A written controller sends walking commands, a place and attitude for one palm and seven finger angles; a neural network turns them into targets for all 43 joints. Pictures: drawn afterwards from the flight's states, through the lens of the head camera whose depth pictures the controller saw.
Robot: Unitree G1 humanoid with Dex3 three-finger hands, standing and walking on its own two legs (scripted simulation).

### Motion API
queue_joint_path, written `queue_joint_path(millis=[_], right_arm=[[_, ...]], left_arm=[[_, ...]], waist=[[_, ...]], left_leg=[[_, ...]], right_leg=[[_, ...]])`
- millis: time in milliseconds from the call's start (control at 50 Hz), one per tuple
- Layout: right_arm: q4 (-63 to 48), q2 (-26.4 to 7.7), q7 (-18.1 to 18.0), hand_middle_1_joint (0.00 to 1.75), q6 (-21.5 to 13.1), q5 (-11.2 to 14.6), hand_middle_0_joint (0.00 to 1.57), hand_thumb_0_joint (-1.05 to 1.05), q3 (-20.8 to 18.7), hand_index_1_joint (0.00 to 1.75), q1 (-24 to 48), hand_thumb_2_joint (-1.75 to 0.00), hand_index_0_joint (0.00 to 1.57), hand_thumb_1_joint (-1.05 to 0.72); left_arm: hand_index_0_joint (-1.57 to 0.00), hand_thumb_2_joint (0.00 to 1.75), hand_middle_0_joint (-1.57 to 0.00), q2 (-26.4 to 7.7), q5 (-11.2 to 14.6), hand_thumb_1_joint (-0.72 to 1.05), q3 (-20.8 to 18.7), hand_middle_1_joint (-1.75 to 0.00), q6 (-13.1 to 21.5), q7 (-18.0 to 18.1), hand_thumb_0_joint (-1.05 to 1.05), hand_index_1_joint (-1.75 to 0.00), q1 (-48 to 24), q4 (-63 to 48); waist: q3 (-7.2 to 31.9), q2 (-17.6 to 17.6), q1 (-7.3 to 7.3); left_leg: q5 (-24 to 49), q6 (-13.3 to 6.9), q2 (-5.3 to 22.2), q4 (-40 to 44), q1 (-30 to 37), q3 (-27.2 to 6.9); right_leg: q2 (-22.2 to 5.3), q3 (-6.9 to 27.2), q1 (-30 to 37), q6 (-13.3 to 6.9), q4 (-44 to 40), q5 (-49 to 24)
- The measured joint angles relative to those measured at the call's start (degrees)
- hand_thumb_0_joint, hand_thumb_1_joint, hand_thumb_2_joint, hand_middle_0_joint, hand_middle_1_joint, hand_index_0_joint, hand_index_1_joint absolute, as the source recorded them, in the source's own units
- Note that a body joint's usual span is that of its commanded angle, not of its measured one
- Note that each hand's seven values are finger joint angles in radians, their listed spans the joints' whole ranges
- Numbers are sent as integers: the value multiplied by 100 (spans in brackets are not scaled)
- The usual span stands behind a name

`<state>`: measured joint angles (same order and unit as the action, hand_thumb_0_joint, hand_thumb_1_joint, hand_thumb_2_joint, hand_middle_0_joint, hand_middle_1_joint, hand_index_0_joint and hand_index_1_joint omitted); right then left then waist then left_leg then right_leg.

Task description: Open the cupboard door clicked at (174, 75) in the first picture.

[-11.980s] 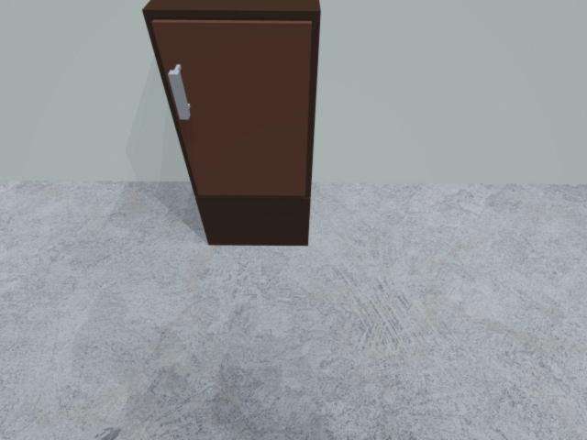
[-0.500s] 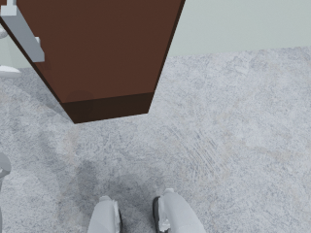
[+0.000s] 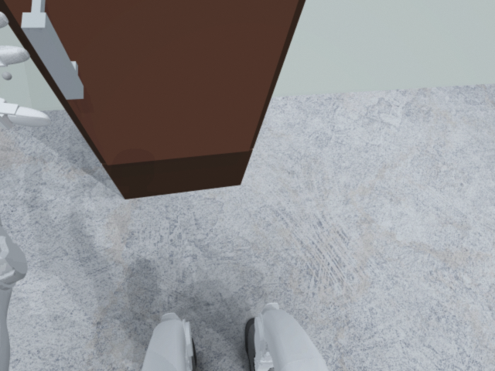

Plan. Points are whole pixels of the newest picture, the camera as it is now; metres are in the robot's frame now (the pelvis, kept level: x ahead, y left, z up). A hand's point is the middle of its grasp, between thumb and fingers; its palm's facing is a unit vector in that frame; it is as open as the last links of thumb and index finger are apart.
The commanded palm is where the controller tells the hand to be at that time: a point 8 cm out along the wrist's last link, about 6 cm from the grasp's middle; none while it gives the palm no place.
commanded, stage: slide the fingers in behind the handle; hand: left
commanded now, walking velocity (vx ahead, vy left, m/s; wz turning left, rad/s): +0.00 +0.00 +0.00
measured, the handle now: (57, 49) +0.58 +0.23 +0.07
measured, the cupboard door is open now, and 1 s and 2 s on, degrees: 0 0 0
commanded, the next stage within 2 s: close the thumb around the handle in 1.66 s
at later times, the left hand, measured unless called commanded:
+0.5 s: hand (30, 74) +0.53 +0.26 +0.07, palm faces +0.09 -1.00 -0.02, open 13.8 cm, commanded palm +0.52 +0.29 +0.07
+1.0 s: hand (61, 73) +0.53 +0.22 +0.07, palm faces +0.07 -1.00 -0.01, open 13.9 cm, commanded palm +0.51 +0.25 +0.07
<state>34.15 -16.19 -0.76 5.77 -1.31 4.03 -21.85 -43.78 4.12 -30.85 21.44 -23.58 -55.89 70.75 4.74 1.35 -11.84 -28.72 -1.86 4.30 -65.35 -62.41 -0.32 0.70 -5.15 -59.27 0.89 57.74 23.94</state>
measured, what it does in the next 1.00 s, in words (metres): stands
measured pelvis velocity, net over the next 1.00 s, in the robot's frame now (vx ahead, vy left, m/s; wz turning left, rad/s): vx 0.00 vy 0.00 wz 0.01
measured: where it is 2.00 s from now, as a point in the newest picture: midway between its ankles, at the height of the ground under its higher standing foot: outside the picture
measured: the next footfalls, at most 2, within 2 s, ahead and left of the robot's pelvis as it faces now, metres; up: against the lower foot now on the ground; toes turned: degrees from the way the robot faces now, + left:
none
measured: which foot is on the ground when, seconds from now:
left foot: down 0.00-1.00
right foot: down 0.00-1.00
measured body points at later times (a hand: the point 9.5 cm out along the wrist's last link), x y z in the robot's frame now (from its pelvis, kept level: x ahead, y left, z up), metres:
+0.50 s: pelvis +0.00 +0.00 +0.00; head +0.17 +0.03 +0.41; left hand +0.52 +0.31 +0.07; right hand -0.02 -0.27 -0.10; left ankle +0.01 +0.09 -0.65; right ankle +0.03 -0.14 -0.65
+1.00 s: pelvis +0.00 +0.00 +0.00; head +0.16 +0.03 +0.42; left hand +0.52 +0.28 +0.07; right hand -0.01 -0.27 -0.10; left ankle +0.01 +0.09 -0.65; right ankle +0.03 -0.14 -0.65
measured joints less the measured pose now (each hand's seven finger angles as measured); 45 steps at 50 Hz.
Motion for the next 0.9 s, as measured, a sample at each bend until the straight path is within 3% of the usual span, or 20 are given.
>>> queue_joint_path(millis=[400,560,760,900], right_arm=[[20,24,5,30,-45,-17,20,0,27,30,-100,-90,20,-90],[97,50,36,30,-74,-32,20,0,15,30,-100,-90,20,-90],[142,77,89,30,-72,-58,20,0,-38,30,-96,-90,20,-90],[87,105,129,30,-95,-76,20,0,-59,30,-86,-90,20,-90]], left_arm=[[-31,30,-30,113,-106,-50,64,-120,-101,272,-1,-121,-162,106],[-32,30,-30,199,-63,-50,172,-120,-65,376,-1,-123,-213,57],[-31,30,-30,619,-27,-50,351,-120,-50,569,-1,-121,-133,-66],[-31,30,-30,711,-109,-50,431,-120,51,779,-1,-122,-29,-109]], waist=[[6,33,-86],[1,24,-47],[74,37,-4],[76,45,-6]], left_leg=[[12,21,12,-41,-108,-11],[12,29,-4,-58,-150,-38],[8,29,-24,25,-8,-40],[-6,28,-24,40,65,-5]], right_leg=[[14,-2,-126,-28,71,3],[2,-25,-157,-36,94,19],[-10,-26,-12,-31,13,30],[-11,10,34,-28,29,46]])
